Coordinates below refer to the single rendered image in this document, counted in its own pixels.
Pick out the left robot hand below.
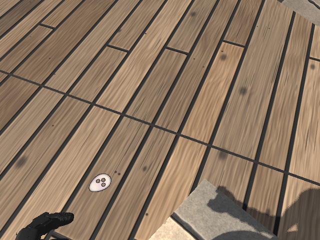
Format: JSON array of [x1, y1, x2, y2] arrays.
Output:
[[15, 212, 74, 240]]

